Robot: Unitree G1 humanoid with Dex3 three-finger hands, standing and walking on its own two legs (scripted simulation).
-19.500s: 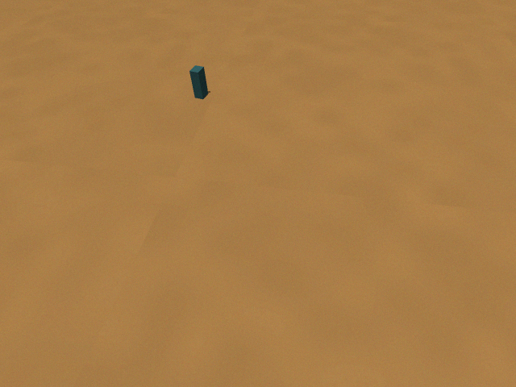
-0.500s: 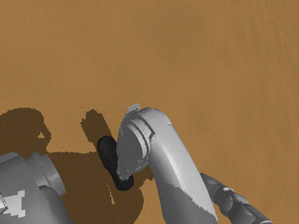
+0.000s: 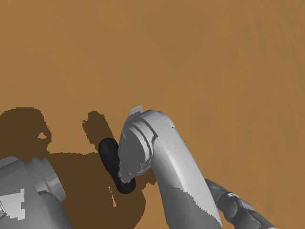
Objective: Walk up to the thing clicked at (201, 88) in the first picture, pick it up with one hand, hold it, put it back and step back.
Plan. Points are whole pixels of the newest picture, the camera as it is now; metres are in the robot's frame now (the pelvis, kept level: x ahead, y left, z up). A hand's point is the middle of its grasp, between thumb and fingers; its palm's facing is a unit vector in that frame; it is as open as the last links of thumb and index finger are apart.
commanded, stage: close in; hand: left
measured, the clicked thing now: out of the picture +0.56 +0.25 -0.21
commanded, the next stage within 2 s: none
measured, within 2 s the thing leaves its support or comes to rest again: neither
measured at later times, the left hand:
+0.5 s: hand out of the picture +0.52 +0.25 -0.18, palm faces +0.25 -0.97 -0.05, open 16.7 cm
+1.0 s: hand out of the picture +0.52 +0.25 -0.18, palm faces +0.25 -0.97 -0.05, open 16.1 cm
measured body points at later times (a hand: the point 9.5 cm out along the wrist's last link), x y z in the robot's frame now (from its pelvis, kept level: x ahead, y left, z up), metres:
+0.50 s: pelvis +0.00 +0.00 +0.00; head +0.28 +0.16 +0.30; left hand +0.50 +0.30 -0.18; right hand +0.10 -0.26 -0.04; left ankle +0.07 +0.11 -0.28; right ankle +0.17 -0.13 -0.28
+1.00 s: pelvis +0.00 +0.00 +0.00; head +0.29 +0.16 +0.30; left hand +0.50 +0.30 -0.18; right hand +0.10 -0.26 -0.04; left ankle +0.07 +0.11 -0.28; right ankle +0.17 -0.13 -0.28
